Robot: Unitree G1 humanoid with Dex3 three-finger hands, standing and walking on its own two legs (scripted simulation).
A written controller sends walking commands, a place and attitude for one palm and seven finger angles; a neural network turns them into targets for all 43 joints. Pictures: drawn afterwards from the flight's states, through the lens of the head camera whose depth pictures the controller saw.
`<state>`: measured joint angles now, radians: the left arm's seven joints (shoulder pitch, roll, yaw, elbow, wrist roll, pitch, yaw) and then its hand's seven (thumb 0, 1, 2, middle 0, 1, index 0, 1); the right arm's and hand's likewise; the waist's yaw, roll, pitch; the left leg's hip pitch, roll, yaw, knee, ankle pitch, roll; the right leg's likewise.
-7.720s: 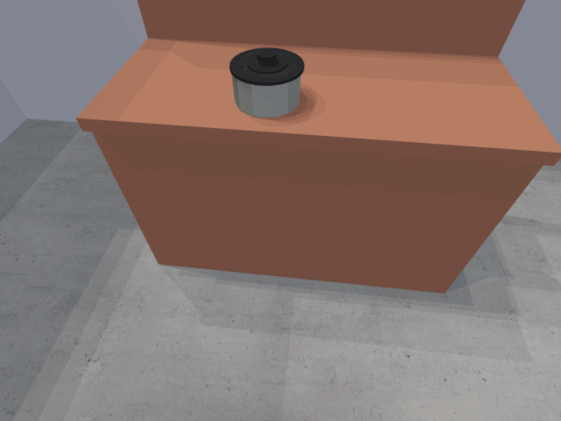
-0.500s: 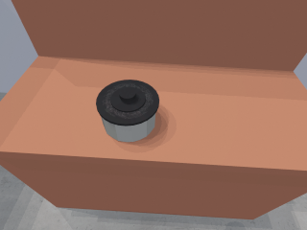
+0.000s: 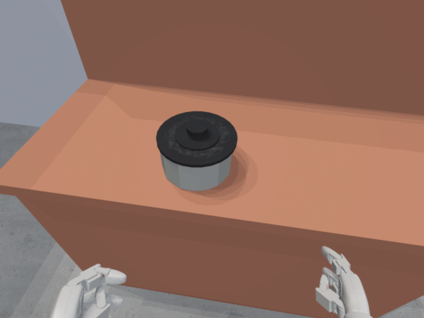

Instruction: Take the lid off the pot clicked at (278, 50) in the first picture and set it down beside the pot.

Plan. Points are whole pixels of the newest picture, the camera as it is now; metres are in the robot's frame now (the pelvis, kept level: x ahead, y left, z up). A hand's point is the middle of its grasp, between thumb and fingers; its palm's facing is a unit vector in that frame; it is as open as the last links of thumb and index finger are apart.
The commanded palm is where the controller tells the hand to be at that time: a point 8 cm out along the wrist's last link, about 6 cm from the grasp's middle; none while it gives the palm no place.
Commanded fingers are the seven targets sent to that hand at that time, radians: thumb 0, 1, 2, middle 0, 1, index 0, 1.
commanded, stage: lift the closed hand beside the body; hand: left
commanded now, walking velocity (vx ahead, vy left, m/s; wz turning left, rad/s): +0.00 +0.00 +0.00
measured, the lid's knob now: (197, 128) +0.49 +0.10 +0.10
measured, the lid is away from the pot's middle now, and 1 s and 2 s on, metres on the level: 0.00 0.00 0.00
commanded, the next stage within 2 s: raise the hand higher, near the body in 0.16 s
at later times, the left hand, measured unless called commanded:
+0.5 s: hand (81, 280) +0.16 +0.23 +0.04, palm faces +0.26 -0.88 -0.39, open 3.1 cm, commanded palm +0.11 +0.27 +0.08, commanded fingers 0.00 0.90 0.90 -1.30 -1.50 -1.30 -1.50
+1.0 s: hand (76, 238) +0.19 +0.24 +0.11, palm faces +0.30 -0.85 -0.43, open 3.1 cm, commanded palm +0.15 +0.27 +0.14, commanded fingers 0.00 0.90 0.90 -1.30 -1.50 -1.30 -1.50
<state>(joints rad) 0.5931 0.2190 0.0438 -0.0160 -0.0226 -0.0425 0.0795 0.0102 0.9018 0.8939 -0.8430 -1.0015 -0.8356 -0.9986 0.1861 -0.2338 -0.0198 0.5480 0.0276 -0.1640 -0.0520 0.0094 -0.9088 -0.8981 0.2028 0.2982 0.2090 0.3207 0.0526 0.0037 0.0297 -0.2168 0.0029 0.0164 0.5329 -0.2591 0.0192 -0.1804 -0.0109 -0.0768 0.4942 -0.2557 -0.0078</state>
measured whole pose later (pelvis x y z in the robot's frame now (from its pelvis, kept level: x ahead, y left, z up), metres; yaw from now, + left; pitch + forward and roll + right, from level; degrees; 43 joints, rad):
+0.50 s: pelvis +0.02 +0.00 +0.00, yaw +0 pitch -4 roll -1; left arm 0.67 0.27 0.14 -0.25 -0.01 -0.06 0.08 0.01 0.89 0.89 -1.30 -1.50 -1.29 -1.50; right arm 0.19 -0.20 -0.01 0.62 0.02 -0.18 -0.07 0.02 -0.90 -0.90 0.21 0.30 0.20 0.30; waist 0.07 0.05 0.04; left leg -0.17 0.00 0.03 0.51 -0.27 0.02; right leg -0.14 -0.01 -0.07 0.47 -0.27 0.00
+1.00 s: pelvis +0.03 +0.00 +0.00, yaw -1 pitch -3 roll -1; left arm 0.64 0.32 0.21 -0.43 -0.02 -0.08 0.08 0.01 0.89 0.89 -1.30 -1.50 -1.30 -1.50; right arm 0.18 -0.19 0.01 0.60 0.01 -0.14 -0.06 0.02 -0.90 -0.90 0.21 0.30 0.20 0.30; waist 0.08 0.06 0.03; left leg -0.14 0.00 0.03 0.48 -0.29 0.02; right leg -0.11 -0.01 -0.07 0.45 -0.28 0.00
